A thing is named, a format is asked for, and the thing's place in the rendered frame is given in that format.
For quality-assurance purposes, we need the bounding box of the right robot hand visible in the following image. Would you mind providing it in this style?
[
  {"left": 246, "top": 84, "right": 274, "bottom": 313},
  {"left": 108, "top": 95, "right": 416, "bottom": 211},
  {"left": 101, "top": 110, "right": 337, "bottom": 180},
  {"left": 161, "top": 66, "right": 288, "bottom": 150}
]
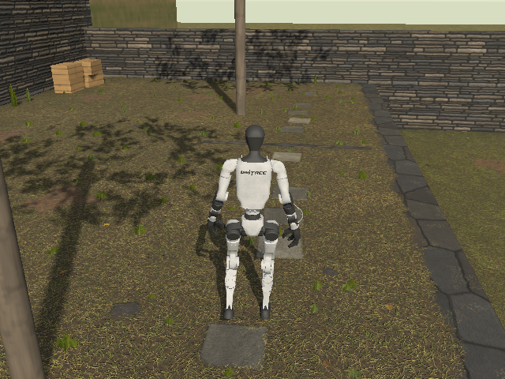
[{"left": 282, "top": 227, "right": 301, "bottom": 248}]

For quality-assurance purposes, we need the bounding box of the robot right forearm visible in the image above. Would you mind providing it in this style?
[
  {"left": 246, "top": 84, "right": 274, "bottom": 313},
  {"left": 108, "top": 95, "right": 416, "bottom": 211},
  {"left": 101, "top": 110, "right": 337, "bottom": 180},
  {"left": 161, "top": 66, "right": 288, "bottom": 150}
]
[{"left": 283, "top": 192, "right": 299, "bottom": 230}]

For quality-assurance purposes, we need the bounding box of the robot left shin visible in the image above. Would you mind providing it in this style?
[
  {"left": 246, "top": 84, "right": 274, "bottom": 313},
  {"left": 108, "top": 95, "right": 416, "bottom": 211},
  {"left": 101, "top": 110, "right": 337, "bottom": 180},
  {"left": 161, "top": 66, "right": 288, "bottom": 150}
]
[{"left": 225, "top": 256, "right": 237, "bottom": 309}]

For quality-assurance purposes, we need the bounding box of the robot left forearm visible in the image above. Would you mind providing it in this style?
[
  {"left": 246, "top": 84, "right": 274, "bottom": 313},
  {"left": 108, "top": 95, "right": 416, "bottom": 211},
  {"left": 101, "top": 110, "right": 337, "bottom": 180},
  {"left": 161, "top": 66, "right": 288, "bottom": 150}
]
[{"left": 208, "top": 190, "right": 223, "bottom": 222}]

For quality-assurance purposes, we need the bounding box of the left robot foot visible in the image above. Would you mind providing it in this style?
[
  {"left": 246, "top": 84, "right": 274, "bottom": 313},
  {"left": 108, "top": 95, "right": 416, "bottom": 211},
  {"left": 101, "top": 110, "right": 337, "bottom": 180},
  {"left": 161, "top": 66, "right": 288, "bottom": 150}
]
[{"left": 223, "top": 307, "right": 234, "bottom": 319}]

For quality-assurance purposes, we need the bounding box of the robot left upper arm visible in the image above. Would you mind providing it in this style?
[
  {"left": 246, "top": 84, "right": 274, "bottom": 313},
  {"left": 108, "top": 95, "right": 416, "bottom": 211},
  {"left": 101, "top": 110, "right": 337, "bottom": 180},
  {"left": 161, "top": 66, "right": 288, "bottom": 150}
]
[{"left": 216, "top": 159, "right": 238, "bottom": 202}]

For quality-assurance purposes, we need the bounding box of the left robot hand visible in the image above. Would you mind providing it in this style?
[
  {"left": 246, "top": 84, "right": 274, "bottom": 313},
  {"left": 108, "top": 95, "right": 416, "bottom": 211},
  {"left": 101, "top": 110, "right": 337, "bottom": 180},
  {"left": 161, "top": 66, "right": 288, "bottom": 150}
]
[{"left": 207, "top": 219, "right": 225, "bottom": 236}]

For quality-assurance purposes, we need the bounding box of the robot right upper arm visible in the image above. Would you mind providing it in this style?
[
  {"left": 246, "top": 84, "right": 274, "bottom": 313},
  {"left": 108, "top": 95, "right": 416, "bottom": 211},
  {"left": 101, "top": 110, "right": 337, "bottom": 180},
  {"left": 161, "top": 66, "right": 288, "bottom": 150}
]
[{"left": 271, "top": 159, "right": 291, "bottom": 205}]

